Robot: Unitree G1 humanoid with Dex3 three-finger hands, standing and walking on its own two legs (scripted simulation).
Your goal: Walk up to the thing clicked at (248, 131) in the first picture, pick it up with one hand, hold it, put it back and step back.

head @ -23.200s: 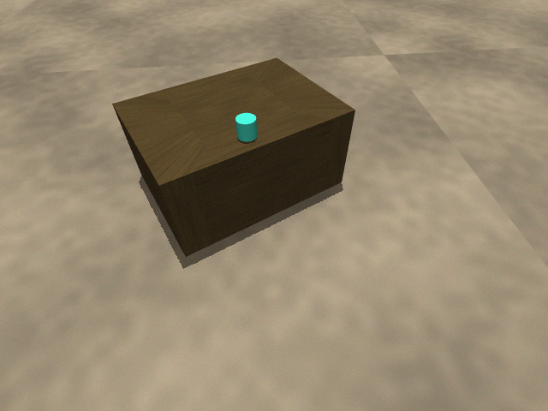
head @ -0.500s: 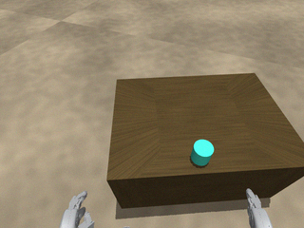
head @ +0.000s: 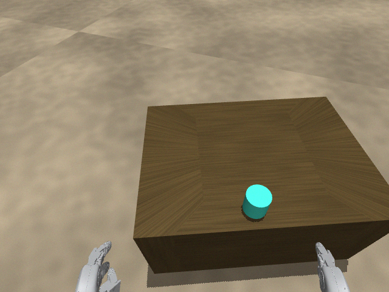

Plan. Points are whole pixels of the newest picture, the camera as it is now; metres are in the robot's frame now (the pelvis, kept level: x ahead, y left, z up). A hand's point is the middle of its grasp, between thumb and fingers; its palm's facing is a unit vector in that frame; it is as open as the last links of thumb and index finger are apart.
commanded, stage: home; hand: right
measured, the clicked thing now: (256, 201) +0.45 -0.17 -0.24
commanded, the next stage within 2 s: stand in 0.86 s
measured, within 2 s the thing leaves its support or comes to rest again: neither
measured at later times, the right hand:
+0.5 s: hand (300, 291) +0.16 -0.18 -0.06, palm faces +0.11 +0.95 -0.29, open 17.6 cm
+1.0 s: hand out of the picture +0.16 -0.19 -0.08, palm faces +0.02 +0.94 -0.33, open 17.6 cm
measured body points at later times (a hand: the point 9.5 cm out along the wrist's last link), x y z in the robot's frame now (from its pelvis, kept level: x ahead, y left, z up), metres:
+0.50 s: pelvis +0.00 +0.00 +0.00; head +0.02 +0.00 +0.45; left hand +0.16 +0.25 -0.08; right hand +0.16 -0.23 -0.04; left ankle +0.03 +0.14 -0.69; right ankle -0.04 -0.13 -0.69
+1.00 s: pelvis -0.01 +0.00 +0.00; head +0.01 +0.00 +0.45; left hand +0.15 +0.25 -0.09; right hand +0.15 -0.24 -0.05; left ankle +0.03 +0.14 -0.69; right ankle -0.04 -0.13 -0.69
